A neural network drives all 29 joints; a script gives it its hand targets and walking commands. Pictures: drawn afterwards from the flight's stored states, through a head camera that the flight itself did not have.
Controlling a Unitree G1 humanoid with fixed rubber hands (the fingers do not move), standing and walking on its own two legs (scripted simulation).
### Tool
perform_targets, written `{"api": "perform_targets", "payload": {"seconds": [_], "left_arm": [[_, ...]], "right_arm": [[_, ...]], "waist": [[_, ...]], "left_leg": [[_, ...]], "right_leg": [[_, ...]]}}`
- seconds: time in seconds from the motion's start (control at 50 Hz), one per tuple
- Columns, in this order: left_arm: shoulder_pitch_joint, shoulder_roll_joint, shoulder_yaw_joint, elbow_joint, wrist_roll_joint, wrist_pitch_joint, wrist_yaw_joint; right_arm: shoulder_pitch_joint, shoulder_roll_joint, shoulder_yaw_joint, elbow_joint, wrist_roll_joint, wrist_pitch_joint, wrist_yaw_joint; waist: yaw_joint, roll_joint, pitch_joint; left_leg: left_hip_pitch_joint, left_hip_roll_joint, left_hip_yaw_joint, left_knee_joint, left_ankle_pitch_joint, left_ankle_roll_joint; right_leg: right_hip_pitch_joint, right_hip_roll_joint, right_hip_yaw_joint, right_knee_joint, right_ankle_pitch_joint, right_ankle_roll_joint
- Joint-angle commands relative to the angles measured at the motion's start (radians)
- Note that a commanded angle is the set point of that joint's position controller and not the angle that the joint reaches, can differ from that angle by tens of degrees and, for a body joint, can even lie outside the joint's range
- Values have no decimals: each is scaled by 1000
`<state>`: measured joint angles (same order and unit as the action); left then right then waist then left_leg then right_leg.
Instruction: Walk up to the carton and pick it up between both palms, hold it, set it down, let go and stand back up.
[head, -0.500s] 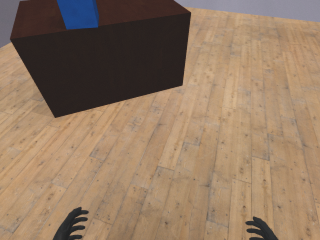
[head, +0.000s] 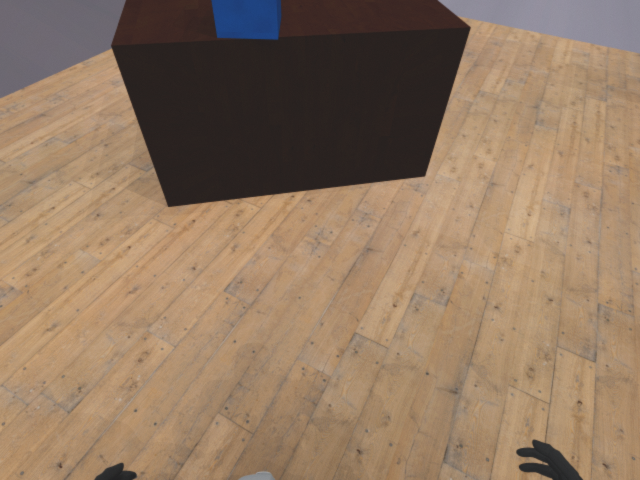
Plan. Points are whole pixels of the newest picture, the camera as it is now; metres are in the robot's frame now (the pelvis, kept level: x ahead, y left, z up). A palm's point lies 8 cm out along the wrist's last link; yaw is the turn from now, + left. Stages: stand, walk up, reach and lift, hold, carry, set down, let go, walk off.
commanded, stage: walk up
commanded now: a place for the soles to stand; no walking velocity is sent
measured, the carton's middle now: out of the picture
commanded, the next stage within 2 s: none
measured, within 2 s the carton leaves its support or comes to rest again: neither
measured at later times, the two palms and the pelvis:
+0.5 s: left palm (121, 432) +0.20 +0.26 -0.07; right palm (579, 450) +0.19 -0.34 -0.09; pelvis +0.10 -0.04 -0.01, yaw +4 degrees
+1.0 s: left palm (129, 383) +0.27 +0.28 -0.08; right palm (536, 329) +0.35 -0.33 -0.07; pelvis +0.20 -0.04 -0.02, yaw +11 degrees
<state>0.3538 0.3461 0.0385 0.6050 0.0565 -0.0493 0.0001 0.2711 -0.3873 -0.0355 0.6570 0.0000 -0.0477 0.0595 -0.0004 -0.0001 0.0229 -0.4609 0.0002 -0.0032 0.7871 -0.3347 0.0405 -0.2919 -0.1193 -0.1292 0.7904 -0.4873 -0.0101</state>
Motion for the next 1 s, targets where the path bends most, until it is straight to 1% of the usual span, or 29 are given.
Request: {"api": "perform_targets", "payload": {"seconds": [0.0, 0.02, 0.06, 0.1, 0.16, 0.18, 0.32, 0.34, 0.38, 0.4, 0.42, 0.44, 0.46, 0.48, 0.52, 0.54, 0.56, 0.58, 0.62, 0.7, 0.72, 0.74, 0.76, 0.78, 0.8, 0.84, 0.86, 0.96, 0.98], "left_arm": [[-227, 199, 84, -230, -23, -16, -24], [-253, 227, 93, -250, -24, -8, -22], [-161, 222, 83, -180, -34, -9, -31], [-144, 260, 97, -148, -13, -6, -40], [-135, 250, 104, -139, -24, 16, -36], [-164, 244, 97, -139, -26, 18, -32], [-238, 282, 117, -162, -30, 6, -37], [-200, 277, 115, -151, -36, -1, -31], [24, 264, 116, -74, -35, -18, -21], [174, 314, 136, -29, -23, -36, -8], [220, 397, 148, -36, -8, -48, 11], [148, 396, 145, -58, -7, -37, 11], [89, 368, 142, -87, -8, -38, 13], [67, 345, 132, -95, -5, -37, 17], [52, 322, 125, -100, -5, -40, 24], [66, 339, 127, -112, 3, -42, 20], [65, 332, 123, -114, 4, -38, 15], [65, 343, 130, -122, 7, -34, 14], [58, 343, 130, -127, 8, -36, 7], [-19, 329, 108, -154, -11, -18, -12], [-42, 302, 99, -154, -4, -8, -19], [-39, 254, 90, -150, 5, 6, -26], [-54, 168, 68, -185, -23, 8, -31], [-131, 244, 86, -234, -39, 20, -24], [-139, 292, 97, -227, -35, 32, -27], [-70, 284, 102, -172, -33, 30, -28], [-72, 311, 103, -171, -25, 25, -32], [-119, 293, 99, -152, -32, 19, -43], [-70, 291, 101, -149, -44, 13, -45]], "right_arm": [[318, -352, -143, -72, -40, -28, -36], [278, -345, -131, -76, -27, -22, -52], [210, -299, -115, -97, -36, -17, -76], [184, -270, -103, -108, -26, -27, -75], [176, -289, -108, -117, -22, -41, -73], [201, -291, -111, -119, -23, -46, -75], [124, -323, -122, -146, -28, -32, -64], [99, -314, -113, -147, -29, -27, -61], [17, -280, -100, -157, -25, -16, -56], [63, -186, -74, -150, -26, -8, -53], [26, -88, -39, -207, 1, -15, -50], [-10, -218, -78, -224, -14, -4, -65], [-14, -250, -89, -220, -24, -1, -64], [26, -256, -88, -200, -22, -1, -58], [82, -241, -91, -171, -20, -6, -43], [82, -217, -91, -183, -18, -9, -39], [47, -224, -85, -193, -27, -10, -40], [26, -217, -87, -213, -21, -11, -37], [0, -219, -80, -226, -23, -11, -29], [89, -216, -92, -158, -10, -19, -25], [178, -219, -94, -115, -3, -23, -32], [337, -268, -116, -71, 3, -22, -45], [372, -382, -149, -80, -15, -25, -64], [329, -410, -142, -129, -9, -22, -80], [270, -430, -143, -139, -10, -21, -90], [188, -381, -130, -146, -36, -24, -100], [156, -371, -123, -158, -33, -21, -103], [116, -369, -130, -157, -36, -28, -84], [72, -377, -133, -172, -36, -22, -81]], "waist": [[-184, 224, -82], [-143, 71, 37], [-80, 40, 106], [-64, 24, 133], [-58, 78, 135], [-65, 66, 145], [-46, 96, 248], [-34, 136, 228], [101, 119, 123], [167, -89, 10], [176, -338, -35], [138, -206, 46], [106, -129, 89], [91, -90, 74], [66, -99, 51], [68, -152, 7], [65, -113, 14], [64, -186, 0], [65, -185, 73], [-2, -181, 34], [-53, -96, 26], [-120, 26, -84], [-159, 297, -77], [-167, 199, -22], [-130, 108, 59], [-62, 75, 148], [-62, 58, 136], [-65, 183, 208], [-21, 233, 192]], "left_leg": [[592, 347, -851, -557, -395, 173], [495, 371, -874, -561, -369, 211], [415, 274, -641, -482, -157, 213], [281, 240, -625, -516, -191, 121], [238, 218, -541, -514, -133, 109], [284, 244, -614, -508, -88, 94], [81, 245, -577, -473, -353, 211], [45, 218, -497, -436, -285, 201], [-166, 168, -321, -203, -119, 131], [-242, 47, -227, 149, -72, 75], [-381, -124, -102, 452, -227, -16], [-424, -92, -184, 522, -265, -13], [-443, -49, -169, 555, -204, -21], [-434, -15, -169, 539, -158, -34], [-369, 16, -162, 416, -120, -29], [-352, 17, -117, 412, -129, -28], [-328, 20, -99, 381, -137, -31], [-332, 38, -82, 307, -165, -22], [-317, 71, -29, 230, -112, -14], [139, 2, 103, -49, 97, -7], [305, -33, 107, -71, 94, -8], [474, -41, 17, -95, -70, -2], [493, 186, -471, -309, -430, 73], [418, 349, -954, -583, -614, 153], [334, 392, -960, -616, -701, 181], [257, 323, -759, -532, -636, 226], [194, 325, -739, -537, -636, 224], [56, 290, -578, -481, -549, 244], [6, 279, -542, -436, -521, 221]], "right_leg": [[-657, 110, 86, 441, -196, -12], [-665, 44, 192, 484, -128, -20], [-609, 2, 168, 503, 0, -20], [-514, 13, 190, 443, 81, 0], [-441, 11, 180, 371, 109, 21], [-480, 12, 207, 362, 109, 13], [-320, 22, 176, 122, 30, -21], [-235, 42, 150, 63, 23, -21], [205, 71, 130, -174, 131, -62], [421, 32, 295, -269, -5, -53], [428, -242, 708, -495, -182, -101], [283, -292, 899, -563, -302, -199], [261, -320, 883, -573, -332, -255], [283, -305, 800, -539, -254, -236], [281, -231, 594, -450, -19, -207], [257, -235, 531, -442, 8, -240], [208, -228, 512, -446, 34, -260], [212, -250, 510, -428, -19, -279], [85, -272, 474, -456, -100, -278], [-197, -160, 192, -300, -194, -178], [-295, -146, 135, -199, -220, -142], [-336, -99, 69, 101, -258, -115], [-537, 36, -15, 450, -116, -48], [-637, 98, 118, 513, -103, -23], [-650, 44, 189, 562, -70, -20], [-605, 17, 206, 529, -18, -16], [-530, 17, 204, 490, -26, -11], [-406, 27, 156, 243, -77, -5], [-302, 25, 172, 119, -78, -25]]}}
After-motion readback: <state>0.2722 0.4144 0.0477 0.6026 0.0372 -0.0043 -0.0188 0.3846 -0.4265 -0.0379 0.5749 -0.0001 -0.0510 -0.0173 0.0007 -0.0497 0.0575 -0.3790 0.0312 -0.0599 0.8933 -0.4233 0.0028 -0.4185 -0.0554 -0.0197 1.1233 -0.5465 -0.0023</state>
